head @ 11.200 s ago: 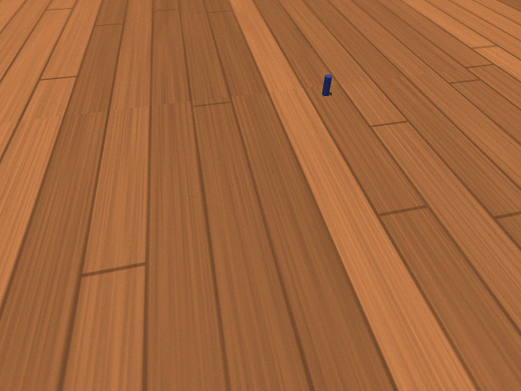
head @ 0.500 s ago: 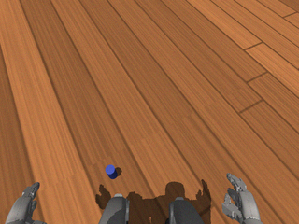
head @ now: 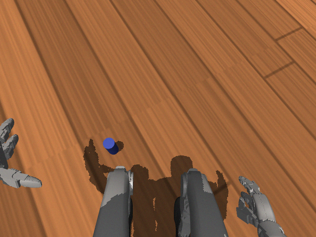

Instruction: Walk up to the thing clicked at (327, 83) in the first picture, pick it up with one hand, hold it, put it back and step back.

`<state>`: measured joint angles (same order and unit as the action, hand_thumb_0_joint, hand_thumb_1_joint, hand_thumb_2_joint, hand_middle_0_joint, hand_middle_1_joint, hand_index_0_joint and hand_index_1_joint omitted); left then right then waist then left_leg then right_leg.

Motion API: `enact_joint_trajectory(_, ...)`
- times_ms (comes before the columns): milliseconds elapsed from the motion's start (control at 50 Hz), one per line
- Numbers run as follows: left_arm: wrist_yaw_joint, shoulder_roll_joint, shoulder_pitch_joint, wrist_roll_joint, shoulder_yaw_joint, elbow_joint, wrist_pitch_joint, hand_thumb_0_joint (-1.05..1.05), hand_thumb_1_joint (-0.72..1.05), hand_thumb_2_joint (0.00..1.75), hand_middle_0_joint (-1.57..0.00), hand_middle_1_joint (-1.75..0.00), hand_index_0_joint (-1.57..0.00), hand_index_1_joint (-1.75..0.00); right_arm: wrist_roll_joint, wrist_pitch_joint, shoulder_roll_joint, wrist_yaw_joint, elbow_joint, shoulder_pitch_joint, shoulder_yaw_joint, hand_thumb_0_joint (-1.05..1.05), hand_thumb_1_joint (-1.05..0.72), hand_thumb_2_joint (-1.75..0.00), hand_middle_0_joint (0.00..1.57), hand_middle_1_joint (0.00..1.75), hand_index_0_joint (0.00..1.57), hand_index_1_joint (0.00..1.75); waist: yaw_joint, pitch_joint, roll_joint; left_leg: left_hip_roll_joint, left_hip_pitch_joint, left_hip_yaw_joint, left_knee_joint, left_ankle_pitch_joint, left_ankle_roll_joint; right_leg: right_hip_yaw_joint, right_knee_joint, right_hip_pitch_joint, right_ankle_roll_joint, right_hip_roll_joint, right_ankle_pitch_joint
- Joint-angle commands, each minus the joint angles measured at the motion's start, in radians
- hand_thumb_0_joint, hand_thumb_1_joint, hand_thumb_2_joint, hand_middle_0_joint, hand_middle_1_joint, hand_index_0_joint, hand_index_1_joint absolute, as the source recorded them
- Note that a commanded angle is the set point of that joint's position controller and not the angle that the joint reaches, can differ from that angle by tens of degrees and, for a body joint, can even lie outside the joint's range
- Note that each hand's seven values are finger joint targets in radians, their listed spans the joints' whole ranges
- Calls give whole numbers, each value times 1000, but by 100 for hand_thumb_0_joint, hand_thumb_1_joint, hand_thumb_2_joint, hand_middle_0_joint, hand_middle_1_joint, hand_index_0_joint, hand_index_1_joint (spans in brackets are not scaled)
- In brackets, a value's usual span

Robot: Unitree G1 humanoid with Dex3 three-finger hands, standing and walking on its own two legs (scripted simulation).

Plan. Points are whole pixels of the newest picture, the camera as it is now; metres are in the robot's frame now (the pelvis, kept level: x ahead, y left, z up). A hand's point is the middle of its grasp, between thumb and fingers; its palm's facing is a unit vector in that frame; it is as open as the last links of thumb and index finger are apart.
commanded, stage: go down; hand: left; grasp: from the side
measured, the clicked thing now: (111, 146) +0.41 +0.21 -0.47
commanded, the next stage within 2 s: approach in 1.34 s
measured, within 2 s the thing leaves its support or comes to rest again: neither
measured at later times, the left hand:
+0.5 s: hand (26, 146) +0.32 +0.37 -0.11, palm faces +0.11 -0.97 -0.19, open 17.0 cm
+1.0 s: hand (28, 142) +0.34 +0.38 -0.14, palm faces +0.10 -0.98 -0.15, open 17.3 cm
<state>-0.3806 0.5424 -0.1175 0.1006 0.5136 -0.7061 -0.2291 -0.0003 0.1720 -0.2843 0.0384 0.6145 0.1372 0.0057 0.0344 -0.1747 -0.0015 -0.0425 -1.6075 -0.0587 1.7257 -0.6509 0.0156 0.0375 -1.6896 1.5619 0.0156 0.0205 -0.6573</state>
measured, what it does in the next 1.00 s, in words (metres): lowers itself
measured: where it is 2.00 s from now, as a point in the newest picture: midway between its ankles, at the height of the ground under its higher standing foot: (153, 230)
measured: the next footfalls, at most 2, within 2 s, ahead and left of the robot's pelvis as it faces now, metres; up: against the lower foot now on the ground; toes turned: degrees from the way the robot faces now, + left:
none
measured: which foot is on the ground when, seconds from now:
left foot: down 0.00-1.00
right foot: down 0.00-1.00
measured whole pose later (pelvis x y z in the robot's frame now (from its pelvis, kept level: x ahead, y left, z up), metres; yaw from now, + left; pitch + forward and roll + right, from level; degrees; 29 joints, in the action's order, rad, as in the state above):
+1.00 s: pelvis -0.04 +0.00 -0.14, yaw -3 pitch +31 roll -6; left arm -0.67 0.80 -0.49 0.16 0.73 -1.00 -0.39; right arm 0.03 0.17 -0.34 0.02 0.68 0.10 0.08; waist 0.06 -0.12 0.02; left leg -0.03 -2.07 -0.12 2.18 -0.66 0.02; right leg 0.06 -2.12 2.00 0.02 0.01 -0.67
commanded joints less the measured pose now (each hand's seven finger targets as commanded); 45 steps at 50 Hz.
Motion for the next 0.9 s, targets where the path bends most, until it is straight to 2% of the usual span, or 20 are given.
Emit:
enact_joint_trajectory(0, -41, 345, -145, 42, 158, 101, -113, 0, -45, 16, -4, -13, -3, -13, 2, 45, -198, 10, -80, 57, -75, 0, -88, -90, 20, 30, 20, 30, -25, -507, -67, 28, 302, 8, -149, 284, -47, -16, 153, -222, -43, -23, 249)
enact_joint_trajectory(40, -68, 353, -219, 44, 150, 51, -144, 0, -42, 15, -4, -13, -4, -13, 7, 46, -197, 10, -62, 65, -73, 0, -88, -90, 20, 30, 20, 30, -2, -479, -55, 25, 243, 10, -111, 245, -51, -23, 137, -184, -40, -23, 222)
enact_joint_trajectory(80, -97, 373, -294, 44, 145, 25, -177, 0, -41, 14, -4, -13, -4, -12, 10, 50, -208, 12, -51, 61, -75, 0, -88, -90, 20, 30, 20, 30, 8, -443, -80, 20, 211, 7, -112, 118, -45, -28, 130, -116, -43, -24, 114)
enact_joint_trajectory(120, -118, 416, -323, 42, 161, -4, -196, 0, -43, 13, -4, -12, -4, -12, 12, 50, -211, 13, -52, 65, -64, 0, -88, -89, 20, 30, 20, 30, -5, -455, -120, 18, 200, -2, -114, 70, -38, -25, 109, -83, -46, -25, 75)
enact_joint_trajectory(180, -142, 481, -349, 44, 192, -26, -208, 0, -45, 11, -5, -12, -4, -11, 17, 48, -215, 13, -55, 67, -51, 0, -88, -90, 20, 30, 20, 30, -16, -505, -101, 22, 149, 12, -83, 37, -41, -34, 111, -110, -42, -25, 31)
enact_joint_trajectory(320, -170, 551, -330, 57, 259, -50, -207, 0, -45, 12, -4, -11, -4, -11, 12, 35, -247, 15, -39, 60, -36, 0, -89, -90, 20, 30, 20, 30, -55, -549, -191, 16, 185, -19, -66, 91, -29, 27, -21, 2, -57, -33, 97)
enact_joint_trajectory(340, -178, 529, -322, 59, 246, -64, -207, 0, -44, 12, -4, -11, -4, -10, 12, 33, -250, 16, -35, 52, -36, 0, -89, -90, 20, 30, 20, 30, -51, -523, -208, 11, 197, -32, -72, 93, -26, 34, -40, 33, -58, -33, 103)
enact_joint_trajectory(360, -179, 542, -334, 62, 253, -55, -205, 0, -45, 12, -4, -11, -4, -11, 10, 32, -253, 16, -36, 55, -37, 0, -90, -90, 20, 30, 20, 30, -50, -523, -206, 11, 193, -32, -64, 87, -26, 34, -44, 43, -58, -33, 99)
enact_joint_trajectory(380, -185, 527, -349, 67, 246, -62, -205, 0, -45, 12, -4, -11, -4, -10, 10, 31, -249, 16, -29, 60, -34, 0, -89, -90, 20, 30, 20, 30, -32, -516, -196, 11, 172, -31, -49, 94, -27, 36, -50, 47, -57, -32, 107)
enact_joint_trajectory(400, -191, 529, -361, 74, 250, -54, -210, 0, -45, 12, -4, -11, -4, -10, 9, 32, -252, 13, -27, 54, -33, 0, -89, -90, 20, 30, 20, 30, -36, -493, -200, 9, 165, -34, -44, 84, -28, 37, -61, 72, -58, -33, 101)
enact_joint_trajectory(460, -212, 527, -403, 85, 250, -78, -218, 0, -46, 11, -4, -10, -3, -9, 12, 34, -254, 10, -19, 56, -29, 0, -90, -90, 20, 30, 20, 30, -7, -487, -189, 10, 135, -37, 2, 113, -30, 40, -91, 99, -58, -31, 118)
enact_joint_trajectory(540, -238, 546, -446, 89, 257, -87, -237, 0, -49, 11, -4, -9, -3, -9, 22, 38, -257, 9, -13, 65, -30, 0, -90, -90, 20, 30, 20, 30, 4, -519, -158, 15, 84, -15, 60, 108, -38, 34, -100, 84, -54, -32, 114)
enact_joint_trajectory(580, -255, 561, -467, 90, 257, -87, -242, 0, -49, 10, -3, -9, -3, -9, 24, 39, -266, 8, -4, 66, -26, 0, -90, -90, 20, 30, 20, 30, -4, -526, -196, 11, 116, -23, 63, 114, -32, 39, -127, 118, -57, -31, 119)
enact_joint_trajectory(660, -265, 615, -490, 92, 292, -98, -241, 0, -51, 10, -3, -8, -3, -8, 32, 38, -270, 7, 2, 77, -20, 0, -91, -91, 20, 30, 20, 30, -9, -580, -180, 19, 78, 2, 113, 142, -36, 33, -140, 78, -53, -32, 134)
enact_joint_trajectory(720, -270, 648, -499, 88, 307, -88, -237, 0, -51, 11, -3, -9, -3, -9, 33, 34, -277, 6, 1, 69, -17, 0, -91, -91, 20, 30, 20, 30, -25, -569, -194, 17, 60, -4, 112, 112, -35, 43, -165, 110, -57, -34, 109)
enact_joint_trajectory(740, -274, 651, -495, 89, 312, -98, -235, 0, -52, 11, -3, -9, -3, -9, 34, 33, -280, 5, 6, 68, -15, 0, -91, -91, 20, 30, 20, 30, -27, -567, -211, 16, 70, -2, 117, 120, -33, 41, -171, 117, -58, -33, 118)
enact_joint_trajectory(760, -275, 642, -502, 85, 299, -106, -231, 0, -50, 10, -3, -8, -3, -9, 34, 32, -282, 5, 2, 60, -17, 0, -91, -91, 20, 30, 20, 30, -13, -542, -199, 15, 45, -8, 113, 87, -34, 47, -176, 130, -56, -34, 94)
enact_joint_trajectory(780, -275, 650, -499, 89, 312, -108, -227, 0, -51, 11, -3, -9, -3, -9, 34, 30, -280, 4, 1, 67, -14, 0, -91, -91, 20, 30, 20, 30, -20, -546, -193, 17, 30, -2, 121, 95, -35, 45, -177, 118, -55, -34, 101)
enact_joint_trajectory(840, -281, 642, -510, 95, 298, -118, -218, 0, -52, 10, -3, -9, -3, -9, 31, 31, -282, 2, -6, 48, -11, 0, -91, -90, 20, 30, 20, 30, -15, -498, -192, 15, -12, -1, 125, 27, -41, 47, -179, 154, -54, -37, 51)
enact_joint_trajectory(880, -287, 644, -534, 95, 297, -100, -217, 0, -51, 10, -3, -9, -3, -9, 30, 33, -290, 0, -3, 58, -15, 0, -91, -91, 20, 30, 20, 30, -9, -524, -205, 13, 14, -15, 130, 52, -36, 56, -205, 177, -56, -36, 77)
